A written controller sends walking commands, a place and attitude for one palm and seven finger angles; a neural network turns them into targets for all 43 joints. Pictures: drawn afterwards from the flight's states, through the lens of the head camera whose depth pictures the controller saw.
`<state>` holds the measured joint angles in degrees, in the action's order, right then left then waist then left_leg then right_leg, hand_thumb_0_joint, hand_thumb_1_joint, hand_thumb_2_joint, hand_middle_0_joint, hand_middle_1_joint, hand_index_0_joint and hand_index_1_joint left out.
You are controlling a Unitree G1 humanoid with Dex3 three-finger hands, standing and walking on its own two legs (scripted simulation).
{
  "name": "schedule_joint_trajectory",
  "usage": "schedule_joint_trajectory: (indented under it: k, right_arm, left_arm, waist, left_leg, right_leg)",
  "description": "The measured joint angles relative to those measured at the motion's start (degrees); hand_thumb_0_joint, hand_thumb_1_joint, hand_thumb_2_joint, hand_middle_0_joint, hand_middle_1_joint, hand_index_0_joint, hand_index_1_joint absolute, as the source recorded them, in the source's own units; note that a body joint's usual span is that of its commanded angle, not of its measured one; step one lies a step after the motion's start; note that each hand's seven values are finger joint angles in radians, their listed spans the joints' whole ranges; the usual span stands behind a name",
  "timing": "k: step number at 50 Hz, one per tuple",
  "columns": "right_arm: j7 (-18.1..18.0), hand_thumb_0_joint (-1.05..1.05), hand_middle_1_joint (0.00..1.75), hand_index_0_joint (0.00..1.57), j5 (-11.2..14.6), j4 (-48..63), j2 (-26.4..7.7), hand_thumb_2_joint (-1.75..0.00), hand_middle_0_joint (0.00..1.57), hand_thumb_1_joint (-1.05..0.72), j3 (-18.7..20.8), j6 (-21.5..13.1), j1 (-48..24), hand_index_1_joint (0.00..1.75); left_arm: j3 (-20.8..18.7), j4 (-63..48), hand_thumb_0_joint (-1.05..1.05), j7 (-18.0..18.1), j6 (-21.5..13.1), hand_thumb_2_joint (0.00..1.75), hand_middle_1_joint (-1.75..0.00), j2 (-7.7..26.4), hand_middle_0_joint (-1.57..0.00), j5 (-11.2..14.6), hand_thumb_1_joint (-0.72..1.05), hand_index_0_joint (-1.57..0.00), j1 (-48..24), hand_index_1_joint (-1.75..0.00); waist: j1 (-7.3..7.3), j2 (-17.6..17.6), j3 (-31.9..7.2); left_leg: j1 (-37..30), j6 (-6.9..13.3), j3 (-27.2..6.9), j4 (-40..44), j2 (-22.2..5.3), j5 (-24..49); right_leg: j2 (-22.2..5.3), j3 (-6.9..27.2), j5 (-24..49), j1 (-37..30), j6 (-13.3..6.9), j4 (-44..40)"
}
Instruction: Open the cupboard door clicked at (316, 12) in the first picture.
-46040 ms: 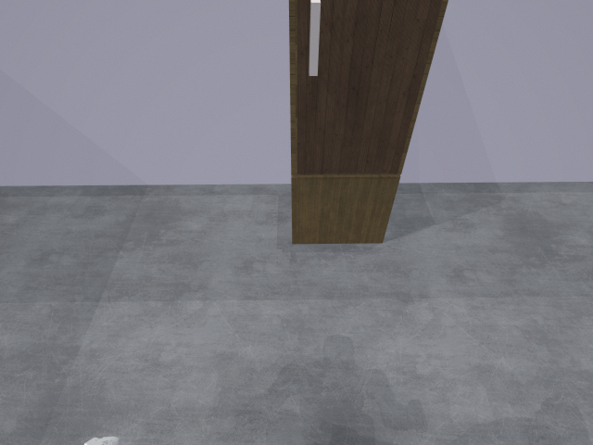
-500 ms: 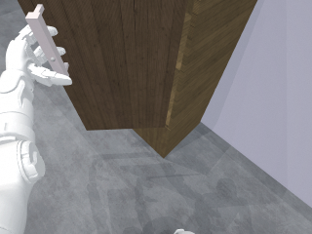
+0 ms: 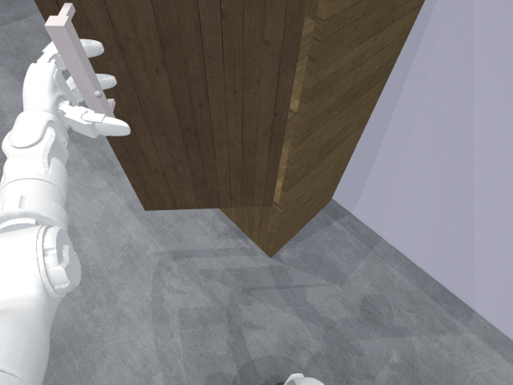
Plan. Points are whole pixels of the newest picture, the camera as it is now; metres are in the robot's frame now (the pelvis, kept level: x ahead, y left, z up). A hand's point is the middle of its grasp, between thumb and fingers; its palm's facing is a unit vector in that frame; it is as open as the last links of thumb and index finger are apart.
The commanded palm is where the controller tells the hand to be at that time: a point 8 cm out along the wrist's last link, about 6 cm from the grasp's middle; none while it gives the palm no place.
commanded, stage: slide the fingers in behind the handle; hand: left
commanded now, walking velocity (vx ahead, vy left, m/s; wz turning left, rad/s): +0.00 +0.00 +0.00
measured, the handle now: (89, 72) +0.57 +0.22 +0.15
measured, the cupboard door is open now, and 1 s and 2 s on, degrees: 49 49 88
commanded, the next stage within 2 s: close the thumb around the handle in 0.10 s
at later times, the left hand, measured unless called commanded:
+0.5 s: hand (98, 91) +0.51 +0.19 +0.16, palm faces -0.01 -1.00 +0.00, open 11.4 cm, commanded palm +0.49 +0.24 +0.15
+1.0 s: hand (98, 91) +0.52 +0.20 +0.15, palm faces -0.02 -1.00 +0.00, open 5.6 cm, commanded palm +0.50 +0.24 +0.15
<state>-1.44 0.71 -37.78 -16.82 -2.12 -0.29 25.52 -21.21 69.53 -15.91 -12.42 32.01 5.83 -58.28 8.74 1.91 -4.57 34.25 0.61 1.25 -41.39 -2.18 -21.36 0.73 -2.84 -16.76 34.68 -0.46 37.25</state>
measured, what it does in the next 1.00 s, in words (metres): stands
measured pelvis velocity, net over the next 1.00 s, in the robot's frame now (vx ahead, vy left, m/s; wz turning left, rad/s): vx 0.00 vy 0.00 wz -0.01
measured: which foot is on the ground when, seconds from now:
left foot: down 0.00-1.00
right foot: down 0.00-1.00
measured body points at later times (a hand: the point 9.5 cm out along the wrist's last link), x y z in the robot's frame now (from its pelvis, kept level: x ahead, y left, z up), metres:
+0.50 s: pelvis +0.01 +0.00 +0.00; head +0.09 +0.01 +0.44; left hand +0.51 +0.25 +0.16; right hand +0.00 -0.26 -0.11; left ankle -0.02 +0.11 -0.72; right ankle +0.01 -0.12 -0.72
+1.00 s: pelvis +0.00 +0.00 +0.00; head +0.09 +0.01 +0.44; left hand +0.51 +0.25 +0.16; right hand -0.01 -0.26 -0.11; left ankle -0.02 +0.11 -0.72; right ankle +0.01 -0.12 -0.72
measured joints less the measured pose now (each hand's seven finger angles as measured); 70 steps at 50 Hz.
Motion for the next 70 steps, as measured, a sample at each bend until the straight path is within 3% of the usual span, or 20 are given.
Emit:
schedule_joint_trajectory:
  k: [13, 18, 34, 42, 50, 58, 64, 70]
  right_arm:
    - [-0.21, 0.0, 0.3, 0.2, -0.1, -0.03, 0.15, -0.89, 0.2, -0.91, -0.28, -0.34, -0.62, 0.3]
    - [0.1, 0.0, 0.3, 0.2, -0.2, 0.45, 0.19, -0.89, 0.2, -0.91, -0.08, -0.18, -0.4, 0.3]
    - [-0.01, 0.0, 0.3, 0.2, -0.1, 0.9, 0.37, -0.89, 0.2, -0.91, -0.09, 0.81, -0.55, 0.3]
    - [-0.2, 0.0, 0.3, 0.21, -0.23, 0.72, 0.24, -0.89, 0.2, -0.91, -0.45, 0.47, -0.78, 0.3]
    - [-0.27, 0.0, 0.3, 0.2, -0.24, 1.31, -0.02, -0.89, 0.2, -0.91, -0.45, 0.67, -0.07, 0.3]
    - [0.06, 0.0, 0.3, 0.2, -0.23, 1.28, 0.02, -0.89, 0.2, -0.91, -0.1, 1.11, 0.99, 0.3]
    - [0.47, 0.0, 0.3, 0.2, 0.35, 2.23, 0.13, -0.89, 0.2, -0.91, 0.42, 1.82, 1.32, 0.3]
    - [0.78, 0.0, 0.3, 0.2, 1.42, 4.03, 0.48, -0.89, 0.2, -0.91, 0.82, 2.09, -0.22, 0.3]
  left_arm:
    - [0.08, 1.17, -0.01, -0.33, 0.23, 0.3, -1.2, 0.17, -0.29, -0.33, -0.5, -0.29, -1.32, -1.21]
    - [-0.81, 0.17, -0.01, -0.7, -0.14, 0.34, -1.21, 0.01, -0.3, -0.1, -0.4, -0.3, -0.24, -1.22]
    - [-0.53, -1.01, 0.0, -0.48, 0.42, 0.67, -1.29, -0.63, -0.35, 0.04, 0.37, -0.36, 0.92, -1.3]
    - [-0.85, 1.15, 0.01, -1.04, 0.39, 0.83, -1.33, 0.3, -0.38, -0.56, 0.73, -0.39, -0.99, -1.34]
    - [-1.8, 1.59, 0.01, -1.52, 0.2, 0.83, -1.34, 1.52, -0.37, -1.04, 0.72, -0.39, -1.32, -1.35]
    - [-1.97, -0.86, 0.01, -1.03, 0.43, 0.83, -1.34, 0.83, -0.36, -0.27, 0.72, -0.37, 0.91, -1.35]
    - [-2.34, -8.43, 0.0, -1.18, 1.14, 0.8, -1.34, -1.87, -0.35, 1.96, 0.72, -0.36, 8.24, -1.35]
    - [-1.35, -22.2, 0.0, -1.13, 4.28, 0.75, -1.34, -6.73, -0.36, 5.12, 0.71, -0.36, 19.72, -1.35]
  waist:
    - [0.21, 0.02, 0.02]
    - [0.07, 0.04, -0.48]
    - [-0.23, 0.12, -0.43]
    - [0.31, -0.09, -0.27]
    - [0.97, -0.1, -0.13]
    - [0.7, 0.03, -0.6]
    - [-0.45, 0.41, -1.36]
    - [-2.31, 0.83, -2.04]
  left_leg:
    - [0.24, 0.08, -0.17, 0.03, 0.18, -0.09]
    - [0.13, 0.11, 0.29, 0.21, 0.02, -0.25]
    - [-0.65, 0.28, 0.39, 0.29, 0.11, -0.44]
    - [0.35, 0.35, 0.25, -0.16, 0.19, -0.37]
    - [0.89, 0.39, 0.55, -0.4, -0.02, -0.38]
    - [0.47, 0.4, 1.03, -0.07, -0.18, -0.43]
    - [-2.2, 0.45, 2.04, 1.22, -0.41, -0.66]
    - [-6.64, 0.47, 2.91, 3.53, -0.36, -0.55]
  right_leg:
    - [-0.17, -0.14, -0.18, 0.16, 0.1, -0.02]
    - [0.01, 0.33, -0.17, 0.28, 0.16, -0.15]
    - [-0.06, 0.46, -0.26, -0.55, 0.34, -0.36]
    - [-0.14, 0.33, -0.19, 0.37, 0.38, 0.02]
    - [0.07, 0.65, 0.05, 0.97, 0.4, 0.07]
    - [0.25, 1.13, 0.18, 0.78, 0.43, -0.23]
    - [0.55, 2.13, 0.13, -1.3, 0.49, -1.14]
    - [0.61, 2.99, 0.1, -5.1, 0.57, -2.66]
